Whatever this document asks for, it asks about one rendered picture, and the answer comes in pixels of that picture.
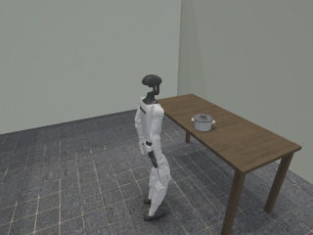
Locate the pot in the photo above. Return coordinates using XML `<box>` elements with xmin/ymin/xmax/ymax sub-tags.
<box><xmin>192</xmin><ymin>118</ymin><xmax>215</xmax><ymax>131</ymax></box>

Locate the robot right thigh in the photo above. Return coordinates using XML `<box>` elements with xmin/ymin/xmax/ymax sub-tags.
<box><xmin>151</xmin><ymin>152</ymin><xmax>170</xmax><ymax>192</ymax></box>

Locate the robot right upper arm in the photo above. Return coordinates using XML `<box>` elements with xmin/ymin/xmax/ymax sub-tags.
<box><xmin>149</xmin><ymin>105</ymin><xmax>164</xmax><ymax>142</ymax></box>

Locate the lid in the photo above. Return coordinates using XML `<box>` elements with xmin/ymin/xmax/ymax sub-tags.
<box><xmin>194</xmin><ymin>114</ymin><xmax>213</xmax><ymax>123</ymax></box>

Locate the left robot hand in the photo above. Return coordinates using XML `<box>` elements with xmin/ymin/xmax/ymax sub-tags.
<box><xmin>138</xmin><ymin>139</ymin><xmax>146</xmax><ymax>155</ymax></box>

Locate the right robot hand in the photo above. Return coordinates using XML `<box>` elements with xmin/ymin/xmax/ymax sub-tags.
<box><xmin>157</xmin><ymin>165</ymin><xmax>171</xmax><ymax>185</ymax></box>

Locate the robot left upper arm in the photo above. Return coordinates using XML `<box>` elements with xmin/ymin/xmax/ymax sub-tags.
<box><xmin>134</xmin><ymin>97</ymin><xmax>146</xmax><ymax>125</ymax></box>

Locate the humanoid robot head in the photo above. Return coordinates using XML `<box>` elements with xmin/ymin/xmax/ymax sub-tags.
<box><xmin>142</xmin><ymin>74</ymin><xmax>162</xmax><ymax>105</ymax></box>

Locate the table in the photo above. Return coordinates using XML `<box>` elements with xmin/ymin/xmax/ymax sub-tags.
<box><xmin>156</xmin><ymin>93</ymin><xmax>302</xmax><ymax>235</ymax></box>

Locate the robot left forearm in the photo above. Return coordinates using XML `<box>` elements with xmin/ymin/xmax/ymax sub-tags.
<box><xmin>135</xmin><ymin>122</ymin><xmax>146</xmax><ymax>142</ymax></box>

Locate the robot right forearm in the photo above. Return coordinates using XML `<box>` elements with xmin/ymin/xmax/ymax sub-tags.
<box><xmin>151</xmin><ymin>135</ymin><xmax>165</xmax><ymax>167</ymax></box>

